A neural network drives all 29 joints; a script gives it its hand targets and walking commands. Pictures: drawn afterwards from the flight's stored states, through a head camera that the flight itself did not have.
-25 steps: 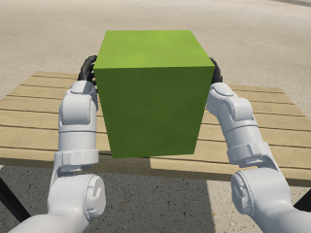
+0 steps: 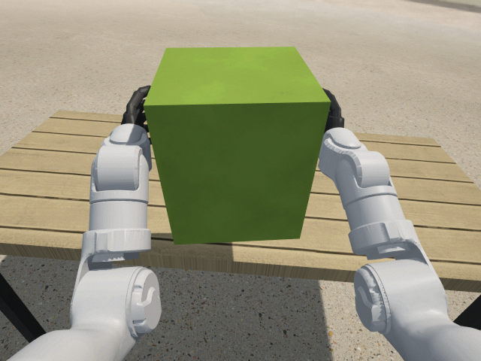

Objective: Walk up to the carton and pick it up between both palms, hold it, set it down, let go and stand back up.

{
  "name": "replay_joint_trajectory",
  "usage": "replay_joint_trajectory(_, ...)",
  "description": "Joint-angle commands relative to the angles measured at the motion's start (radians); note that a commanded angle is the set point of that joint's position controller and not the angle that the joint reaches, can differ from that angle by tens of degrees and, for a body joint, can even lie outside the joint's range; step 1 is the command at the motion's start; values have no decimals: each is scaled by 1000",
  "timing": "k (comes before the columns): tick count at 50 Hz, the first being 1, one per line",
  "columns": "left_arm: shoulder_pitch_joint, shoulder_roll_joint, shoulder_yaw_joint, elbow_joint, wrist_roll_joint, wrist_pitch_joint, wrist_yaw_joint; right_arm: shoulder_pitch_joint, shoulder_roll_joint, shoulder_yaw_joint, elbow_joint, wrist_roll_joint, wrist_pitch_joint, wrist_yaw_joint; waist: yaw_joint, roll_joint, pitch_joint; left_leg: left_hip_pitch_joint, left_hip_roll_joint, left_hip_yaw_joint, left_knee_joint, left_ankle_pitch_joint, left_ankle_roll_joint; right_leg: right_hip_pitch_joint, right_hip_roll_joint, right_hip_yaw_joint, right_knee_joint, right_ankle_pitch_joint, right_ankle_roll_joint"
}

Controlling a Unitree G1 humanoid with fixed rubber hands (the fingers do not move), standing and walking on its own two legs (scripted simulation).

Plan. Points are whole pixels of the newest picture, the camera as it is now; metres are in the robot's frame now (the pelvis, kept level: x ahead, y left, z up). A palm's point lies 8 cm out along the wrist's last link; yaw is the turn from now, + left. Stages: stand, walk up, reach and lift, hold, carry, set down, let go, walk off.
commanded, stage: hold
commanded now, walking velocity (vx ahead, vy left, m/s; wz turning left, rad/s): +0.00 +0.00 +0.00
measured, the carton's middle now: (234, 145) +0.38 +0.00 +0.22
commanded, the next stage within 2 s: none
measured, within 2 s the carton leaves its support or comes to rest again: neither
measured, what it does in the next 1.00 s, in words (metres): stands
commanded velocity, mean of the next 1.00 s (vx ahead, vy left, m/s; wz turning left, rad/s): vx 0.00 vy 0.00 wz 0.00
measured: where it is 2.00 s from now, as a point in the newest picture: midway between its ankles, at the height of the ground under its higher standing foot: outside the picture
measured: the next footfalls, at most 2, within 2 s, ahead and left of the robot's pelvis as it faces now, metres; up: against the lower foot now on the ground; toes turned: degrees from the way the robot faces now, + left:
none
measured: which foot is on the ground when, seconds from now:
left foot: down 0.00-1.00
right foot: down 0.00-1.00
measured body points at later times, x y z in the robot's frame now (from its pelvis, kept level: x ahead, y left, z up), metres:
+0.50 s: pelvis +0.00 +0.00 +0.00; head -0.07 +0.03 +0.44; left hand +0.38 +0.16 +0.24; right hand +0.38 -0.15 +0.25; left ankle +0.02 +0.11 -0.75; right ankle +0.02 -0.10 -0.75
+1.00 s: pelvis +0.00 +0.00 +0.00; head -0.08 +0.02 +0.44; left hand +0.38 +0.15 +0.25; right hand +0.38 -0.15 +0.25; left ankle +0.02 +0.11 -0.75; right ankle +0.02 -0.10 -0.75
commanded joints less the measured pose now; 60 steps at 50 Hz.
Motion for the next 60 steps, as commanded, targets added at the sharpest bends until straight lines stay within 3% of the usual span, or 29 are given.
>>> replay_joint_trajectory(1,-861,-656,-520,-193,-223,-116,-140,-985,702,368,-416,173,-65,125,-6,75,-470,77,-23,5,-29,234,-39,149,17,6,1,210,61)
replay_joint_trajectory(3,-802,-633,-488,-152,-211,-109,-141,-930,690,357,-381,164,-52,117,-8,46,-418,73,-21,4,-29,237,-38,156,17,12,-13,224,66)
replay_joint_trajectory(5,-790,-624,-472,-146,-187,-101,-151,-923,680,356,-356,159,-46,117,-15,52,-391,70,-25,4,-39,227,-33,165,9,17,-7,243,66)
replay_joint_trajectory(9,-827,-637,-513,-206,-211,-109,-149,-933,673,350,-381,182,-51,115,-31,84,-455,86,-24,4,-25,253,-48,168,17,13,-2,247,58)
replay_joint_trajectory(11,-823,-624,-498,-211,-199,-107,-145,-912,675,364,-368,185,-44,121,-18,79,-415,86,-20,-3,-29,277,-52,158,17,1,5,264,61)
replay_joint_trajectory(12,-822,-628,-518,-219,-206,-107,-144,-919,670,370,-375,199,-50,123,-26,93,-441,107,-16,-1,-30,269,-49,150,18,8,2,239,63)
replay_joint_trajectory(13,-850,-632,-538,-263,-222,-114,-138,-940,689,387,-402,208,-54,129,-9,98,-440,98,-15,-1,-27,283,-52,142,23,4,4,228,58)
replay_joint_trajectory(15,-865,-646,-543,-268,-237,-119,-126,-952,695,378,-413,193,-55,135,-14,73,-469,109,-16,-8,-25,287,-53,130,26,3,1,232,57)
replay_joint_trajectory(16,-855,-645,-523,-228,-227,-113,-127,-938,688,358,-394,183,-53,132,-17,69,-448,93,-18,-6,-28,267,-50,127,23,1,3,231,58)
replay_joint_trajectory(17,-838,-633,-504,-225,-228,-114,-131,-927,692,363,-397,182,-54,132,-1,60,-431,80,-18,-8,-32,242,-42,133,17,5,-3,227,62)
replay_joint_trajectory(23,-804,-642,-509,-227,-202,-91,-138,-940,684,394,-419,197,-49,122,4,56,-426,91,-19,-7,-26,300,-44,170,21,9,0,276,62)
replay_joint_trajectory(26,-803,-641,-511,-174,-213,-86,-144,-954,665,367,-413,174,-49,118,-18,63,-402,77,-16,2,-35,221,-51,136,21,7,-11,199,57)
replay_joint_trajectory(28,-802,-645,-510,-160,-209,-81,-148,-941,661,334,-380,167,-47,123,-16,83,-366,58,-14,6,-43,213,-49,126,21,2,-22,179,52)
replay_joint_trajectory(29,-812,-642,-514,-191,-212,-89,-148,-938,668,342,-367,179,-46,128,-15,91,-376,69,-16,3,-37,211,-50,123,19,9,-15,171,49)
replay_joint_trajectory(30,-818,-635,-513,-193,-217,-95,-148,-933,676,360,-380,182,-47,130,-14,63,-410,79,-21,4,-29,216,-46,111,21,5,-10,190,57)
replay_joint_trajectory(33,-878,-655,-545,-231,-241,-106,-135,-973,681,355,-389,187,-48,133,-28,103,-468,92,-11,-12,-25,248,-57,129,20,9,1,192,48)
replay_joint_trajectory(34,-868,-646,-538,-226,-241,-108,-132,-939,681,351,-358,181,-42,134,-34,89,-425,90,-8,-12,-23,261,-60,108,24,10,-7,203,45)
replay_joint_trajectory(36,-857,-636,-517,-202,-226,-106,-140,-940,683,359,-365,179,-39,134,-8,69,-442,55,-14,-8,-28,219,-51,151,18,7,-2,186,49)
replay_joint_trajectory(38,-847,-641,-506,-181,-218,-106,-142,-947,686,356,-360,174,-41,132,-17,64,-442,61,-20,-5,-40,215,-44,153,14,7,-1,206,58)
replay_joint_trajectory(40,-835,-648,-522,-197,-220,-107,-137,-951,675,353,-383,194,-48,129,-17,102,-461,91,-18,-8,-25,272,-50,146,22,12,3,239,58)
replay_joint_trajectory(43,-838,-616,-495,-203,-213,-111,-139,-925,693,372,-357,186,-38,128,-8,61,-425,84,-22,-4,-27,250,-39,158,22,13,-2,252,66)
replay_joint_trajectory(44,-845,-629,-445,-192,-176,-96,-134,-903,648,351,-297,194,-30,133,7,81,-374,63,-22,-2,-56,227,-35,135,21,16,-9,185,52)
replay_joint_trajectory(46,-829,-616,-442,-175,-167,-83,-143,-927,663,343,-302,181,-42,139,12,61,-372,52,-14,1,-62,208,-22,148,20,13,-15,140,48)
replay_joint_trajectory(51,-861,-625,-475,-190,-200,-95,-138,-986,698,366,-387,198,-53,128,-1,43,-443,73,-30,10,-35,236,-17,160,19,15,-8,224,61)
replay_joint_trajectory(60,-846,-616,-457,-167,-188,-94,-144,-971,700,361,-373,185,-48,119,-1,39,-431,51,-34,10,-52,184,-7,169,12,18,-7,204,65)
